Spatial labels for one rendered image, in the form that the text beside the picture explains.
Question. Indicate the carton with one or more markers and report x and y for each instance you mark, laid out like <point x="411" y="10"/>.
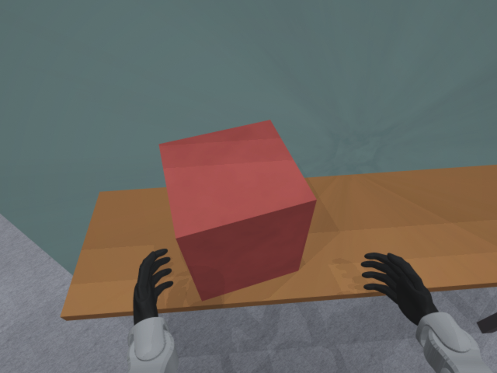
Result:
<point x="241" y="209"/>

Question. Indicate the robot right forearm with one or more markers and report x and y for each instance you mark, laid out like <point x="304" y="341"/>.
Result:
<point x="448" y="348"/>

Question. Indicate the robot left forearm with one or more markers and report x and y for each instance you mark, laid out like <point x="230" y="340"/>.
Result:
<point x="151" y="347"/>

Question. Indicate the robot left hand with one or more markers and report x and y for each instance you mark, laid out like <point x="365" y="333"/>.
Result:
<point x="145" y="293"/>

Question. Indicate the table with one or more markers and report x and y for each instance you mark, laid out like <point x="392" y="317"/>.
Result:
<point x="443" y="222"/>

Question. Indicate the robot right hand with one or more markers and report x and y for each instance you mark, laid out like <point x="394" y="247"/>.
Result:
<point x="403" y="285"/>

